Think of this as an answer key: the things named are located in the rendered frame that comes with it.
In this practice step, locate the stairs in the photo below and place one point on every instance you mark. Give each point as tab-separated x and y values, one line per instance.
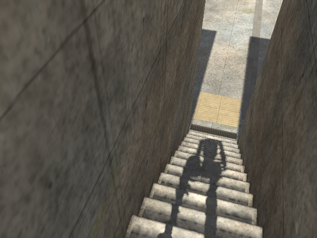
202	193

